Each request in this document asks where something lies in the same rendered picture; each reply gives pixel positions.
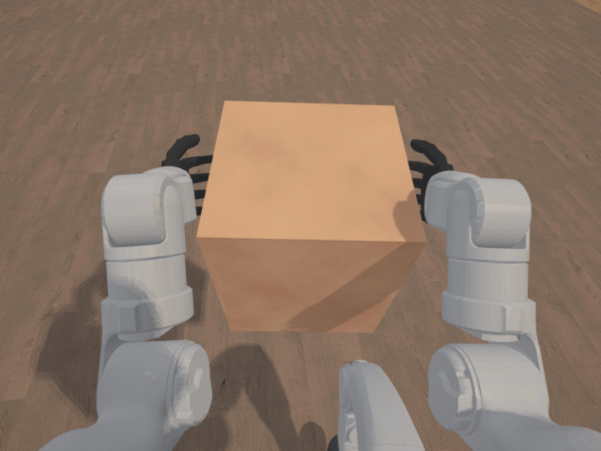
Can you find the robot right hand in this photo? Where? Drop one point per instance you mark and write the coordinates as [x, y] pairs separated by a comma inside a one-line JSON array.
[[440, 164]]

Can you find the left robot upper arm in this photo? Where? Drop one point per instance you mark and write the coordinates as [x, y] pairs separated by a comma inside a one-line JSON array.
[[150, 394]]

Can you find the robot left forearm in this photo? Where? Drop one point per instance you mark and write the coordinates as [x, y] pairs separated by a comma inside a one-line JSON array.
[[143, 218]]

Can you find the right robot shin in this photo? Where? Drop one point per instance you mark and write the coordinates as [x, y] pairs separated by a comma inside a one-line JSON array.
[[347, 429]]

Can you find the robot right forearm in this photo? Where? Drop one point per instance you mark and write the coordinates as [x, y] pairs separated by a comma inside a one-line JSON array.
[[487, 222]]

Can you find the carton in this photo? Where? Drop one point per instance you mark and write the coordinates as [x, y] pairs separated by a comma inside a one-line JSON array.
[[310, 221]]

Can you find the right robot thigh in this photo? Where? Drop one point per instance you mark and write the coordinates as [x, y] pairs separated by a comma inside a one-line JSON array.
[[382, 420]]

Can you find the robot left hand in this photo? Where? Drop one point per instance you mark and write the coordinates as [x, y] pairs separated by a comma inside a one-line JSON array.
[[177, 151]]

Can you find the right robot upper arm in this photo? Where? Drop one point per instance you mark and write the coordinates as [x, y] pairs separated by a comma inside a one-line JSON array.
[[494, 397]]

